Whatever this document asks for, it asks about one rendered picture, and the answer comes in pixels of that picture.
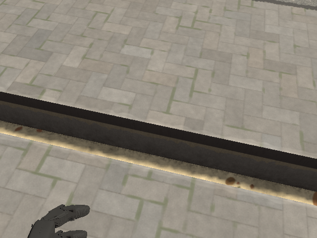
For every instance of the robot left hand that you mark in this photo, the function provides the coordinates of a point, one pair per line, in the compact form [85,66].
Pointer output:
[45,228]

